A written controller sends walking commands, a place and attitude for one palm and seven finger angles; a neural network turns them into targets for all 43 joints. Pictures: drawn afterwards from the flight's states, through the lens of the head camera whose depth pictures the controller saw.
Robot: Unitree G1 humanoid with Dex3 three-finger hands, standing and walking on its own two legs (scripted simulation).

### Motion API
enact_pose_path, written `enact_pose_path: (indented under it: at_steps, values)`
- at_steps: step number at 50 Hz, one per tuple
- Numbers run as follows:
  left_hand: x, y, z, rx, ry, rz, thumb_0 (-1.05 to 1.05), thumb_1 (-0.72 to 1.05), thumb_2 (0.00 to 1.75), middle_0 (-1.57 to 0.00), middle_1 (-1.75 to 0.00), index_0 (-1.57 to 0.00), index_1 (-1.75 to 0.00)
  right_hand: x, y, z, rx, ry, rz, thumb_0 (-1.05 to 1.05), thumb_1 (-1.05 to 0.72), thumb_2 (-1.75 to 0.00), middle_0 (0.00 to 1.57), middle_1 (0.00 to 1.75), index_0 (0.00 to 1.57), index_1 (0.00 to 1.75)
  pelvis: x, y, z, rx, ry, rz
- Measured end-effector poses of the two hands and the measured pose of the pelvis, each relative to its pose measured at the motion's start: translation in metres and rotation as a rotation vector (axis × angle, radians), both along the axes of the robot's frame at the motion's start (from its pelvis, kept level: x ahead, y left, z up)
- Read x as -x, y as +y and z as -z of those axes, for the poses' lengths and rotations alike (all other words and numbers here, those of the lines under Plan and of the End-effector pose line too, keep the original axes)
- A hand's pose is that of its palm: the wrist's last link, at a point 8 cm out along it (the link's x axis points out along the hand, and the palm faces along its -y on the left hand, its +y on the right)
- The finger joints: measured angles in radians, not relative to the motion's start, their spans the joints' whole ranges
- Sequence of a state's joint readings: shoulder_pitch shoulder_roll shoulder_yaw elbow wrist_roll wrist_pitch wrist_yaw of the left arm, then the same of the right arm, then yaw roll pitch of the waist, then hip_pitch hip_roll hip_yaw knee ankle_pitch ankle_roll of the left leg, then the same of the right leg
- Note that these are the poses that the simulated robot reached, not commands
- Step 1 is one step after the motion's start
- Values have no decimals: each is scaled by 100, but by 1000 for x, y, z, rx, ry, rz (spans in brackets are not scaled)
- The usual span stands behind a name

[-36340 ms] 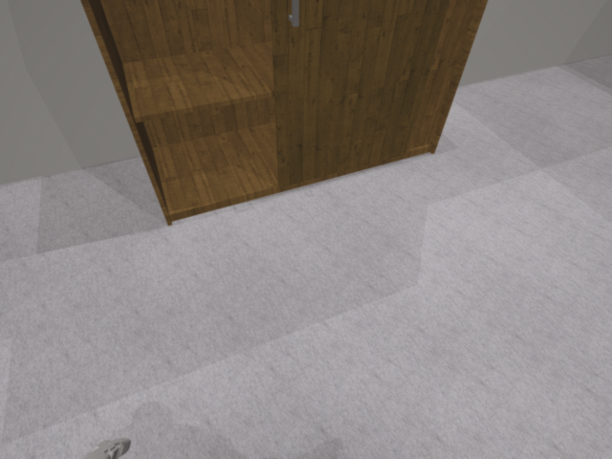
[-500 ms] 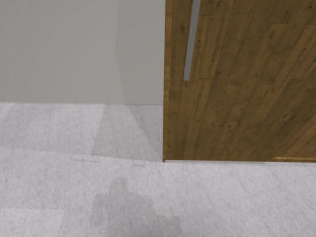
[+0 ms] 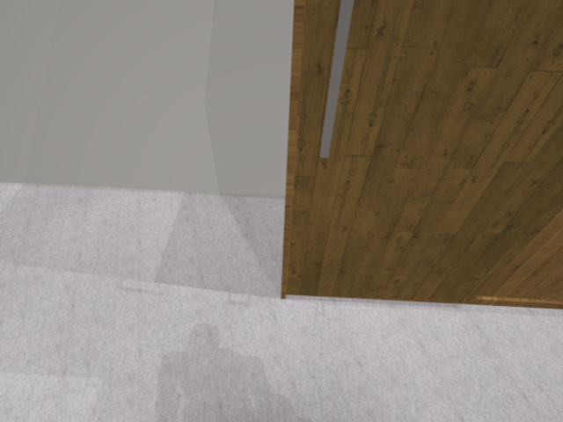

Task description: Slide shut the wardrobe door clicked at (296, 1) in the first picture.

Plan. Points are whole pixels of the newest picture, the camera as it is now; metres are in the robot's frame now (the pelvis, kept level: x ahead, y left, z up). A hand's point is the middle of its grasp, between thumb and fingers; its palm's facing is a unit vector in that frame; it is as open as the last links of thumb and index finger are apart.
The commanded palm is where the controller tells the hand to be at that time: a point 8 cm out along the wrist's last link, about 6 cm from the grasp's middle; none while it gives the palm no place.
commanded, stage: let the arm hang, fingers relaxed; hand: right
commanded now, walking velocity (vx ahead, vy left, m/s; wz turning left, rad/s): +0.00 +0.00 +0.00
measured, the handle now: (333, 84) +0.66 -0.04 +0.16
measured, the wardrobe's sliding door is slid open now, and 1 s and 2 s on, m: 0.00 0.00 0.00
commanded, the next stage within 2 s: look to check the result in 0.28 s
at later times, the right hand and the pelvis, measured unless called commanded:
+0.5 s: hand out of the picture +0.01 -0.18 -0.18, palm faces +0.01 +0.98 -0.20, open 7.4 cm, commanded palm none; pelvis +0.01 +0.00 +0.00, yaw +0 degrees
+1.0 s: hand out of the picture +0.09 -0.21 -0.16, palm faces -0.01 +0.96 -0.28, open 7.4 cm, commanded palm none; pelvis +0.02 +0.01 +0.00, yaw +0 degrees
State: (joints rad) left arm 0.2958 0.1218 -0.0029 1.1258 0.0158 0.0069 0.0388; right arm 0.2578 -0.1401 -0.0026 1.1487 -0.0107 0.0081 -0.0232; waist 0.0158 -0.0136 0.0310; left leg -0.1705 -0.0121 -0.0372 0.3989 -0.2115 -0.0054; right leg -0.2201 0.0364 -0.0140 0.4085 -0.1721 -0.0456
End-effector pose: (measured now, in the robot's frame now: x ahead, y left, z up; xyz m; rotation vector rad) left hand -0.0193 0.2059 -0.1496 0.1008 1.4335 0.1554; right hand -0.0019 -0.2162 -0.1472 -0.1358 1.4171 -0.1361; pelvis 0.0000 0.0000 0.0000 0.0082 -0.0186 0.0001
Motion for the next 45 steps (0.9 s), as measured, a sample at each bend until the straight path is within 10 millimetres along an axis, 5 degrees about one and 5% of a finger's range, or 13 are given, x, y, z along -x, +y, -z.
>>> enact_pose_path:
  at_steps: [21, 45]
  values:
    - [-16, 21, -4, -44, -8, 11, 0, 91, 90, -20, -30, -20, -30, 0, -4, -1, 12, 24, 4, 0, -91, -90, 20, 30, 20, 30, -5, 2, -1, 0, 5, 2]
    - [-76, 62, -15, -112, -109, 58, 0, 91, 90, -21, -30, -20, -30, -75, -32, -16, 89, -118, -55, 0, -91, -90, 20, 30, 20, 30, -18, 10, -4, 3, 3, -1]
